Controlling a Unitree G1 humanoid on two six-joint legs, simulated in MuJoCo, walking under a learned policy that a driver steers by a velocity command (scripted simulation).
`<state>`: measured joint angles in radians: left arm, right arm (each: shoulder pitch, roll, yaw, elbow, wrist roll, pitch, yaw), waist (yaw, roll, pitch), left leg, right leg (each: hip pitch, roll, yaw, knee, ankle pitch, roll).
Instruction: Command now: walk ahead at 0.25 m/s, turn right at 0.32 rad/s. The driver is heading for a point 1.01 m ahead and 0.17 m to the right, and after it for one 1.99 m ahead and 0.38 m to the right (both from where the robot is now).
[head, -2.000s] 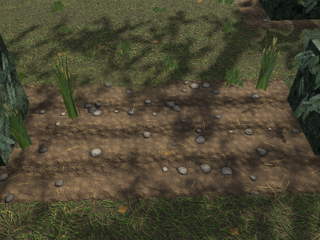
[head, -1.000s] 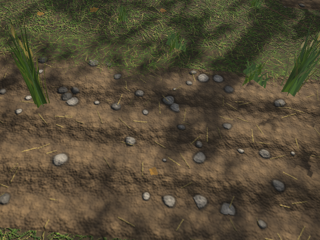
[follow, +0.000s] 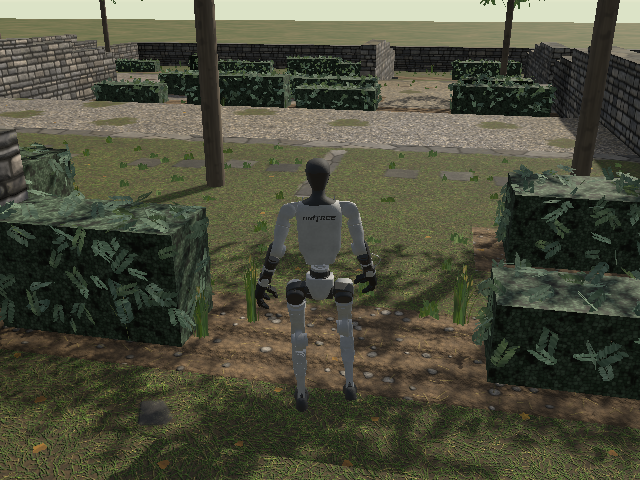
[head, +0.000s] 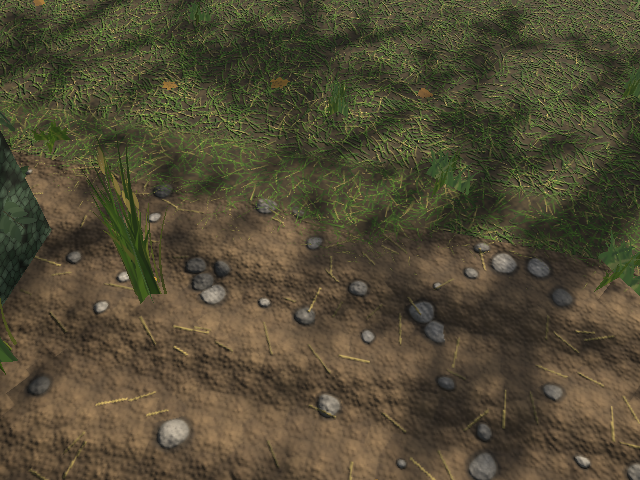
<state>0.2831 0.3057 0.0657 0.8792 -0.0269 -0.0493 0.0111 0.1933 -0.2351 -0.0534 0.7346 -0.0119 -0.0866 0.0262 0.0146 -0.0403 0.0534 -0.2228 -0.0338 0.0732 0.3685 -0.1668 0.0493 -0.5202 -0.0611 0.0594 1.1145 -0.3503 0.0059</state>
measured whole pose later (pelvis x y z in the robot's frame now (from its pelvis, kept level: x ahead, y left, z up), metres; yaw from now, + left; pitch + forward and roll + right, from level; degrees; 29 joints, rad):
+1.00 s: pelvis +0.17 +0.00 -0.01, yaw -18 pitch -1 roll +0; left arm 0.21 0.26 0.05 0.75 0.01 0.02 0.01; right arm 0.22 -0.24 -0.01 0.86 -0.01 -0.02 -0.01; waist 0.00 0.00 0.02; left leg -0.18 0.00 0.00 0.54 -0.34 0.02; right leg -0.32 0.04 0.08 0.55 -0.25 -0.01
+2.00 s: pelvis +0.63 -0.10 +0.00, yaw -3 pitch +2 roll +1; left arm 0.12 0.29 0.04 0.68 0.01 -0.10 0.01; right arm 0.31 -0.27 -0.05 0.79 0.02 -0.07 0.01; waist -0.07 -0.04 0.03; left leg -0.11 -0.13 -0.10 0.31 -0.22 0.10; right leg -0.68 -0.11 0.08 0.65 0.10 0.04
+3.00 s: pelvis +0.94 -0.17 -0.02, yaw -14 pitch +1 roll +2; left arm 0.24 0.30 0.07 0.74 0.01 0.06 0.01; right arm 0.10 -0.29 -0.08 0.79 -0.01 0.03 -0.04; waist 0.02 0.02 0.04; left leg -0.42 0.09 0.10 0.72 -0.40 -0.04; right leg -0.33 -0.01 -0.02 0.64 -0.33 -0.05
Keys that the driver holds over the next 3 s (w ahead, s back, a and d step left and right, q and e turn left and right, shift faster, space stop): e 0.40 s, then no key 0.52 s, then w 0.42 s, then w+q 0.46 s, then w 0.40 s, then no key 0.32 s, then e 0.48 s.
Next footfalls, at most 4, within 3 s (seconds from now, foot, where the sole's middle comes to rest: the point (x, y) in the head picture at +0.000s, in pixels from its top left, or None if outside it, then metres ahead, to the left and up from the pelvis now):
0.28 right None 0.22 -0.14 -0.78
0.70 left None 0.22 0.10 -0.78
1.64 left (345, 398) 0.63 -0.03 -0.78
2.16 right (434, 295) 0.91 -0.25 -0.78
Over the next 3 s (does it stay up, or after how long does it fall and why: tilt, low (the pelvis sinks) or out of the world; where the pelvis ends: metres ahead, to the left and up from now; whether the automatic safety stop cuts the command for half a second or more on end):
stays up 0.94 -0.17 -0.02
